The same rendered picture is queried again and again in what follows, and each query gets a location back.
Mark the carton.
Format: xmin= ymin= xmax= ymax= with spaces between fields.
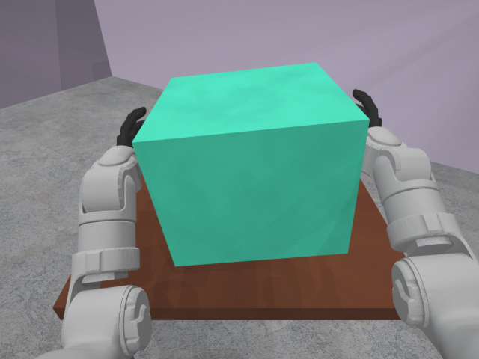
xmin=132 ymin=62 xmax=370 ymax=266

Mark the left robot forearm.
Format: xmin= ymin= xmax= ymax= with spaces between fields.
xmin=61 ymin=145 xmax=142 ymax=349

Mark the right robot upper arm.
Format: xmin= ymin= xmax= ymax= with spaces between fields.
xmin=391 ymin=253 xmax=479 ymax=359

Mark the left robot hand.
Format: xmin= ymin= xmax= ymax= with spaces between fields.
xmin=117 ymin=107 xmax=147 ymax=149

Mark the right robot forearm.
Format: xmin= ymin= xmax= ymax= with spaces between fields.
xmin=361 ymin=126 xmax=479 ymax=266

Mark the table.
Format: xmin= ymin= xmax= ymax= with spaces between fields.
xmin=53 ymin=174 xmax=406 ymax=359

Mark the right robot hand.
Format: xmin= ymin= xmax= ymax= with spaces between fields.
xmin=353 ymin=89 xmax=382 ymax=128

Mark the left robot upper arm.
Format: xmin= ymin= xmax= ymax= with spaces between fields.
xmin=35 ymin=285 xmax=153 ymax=359

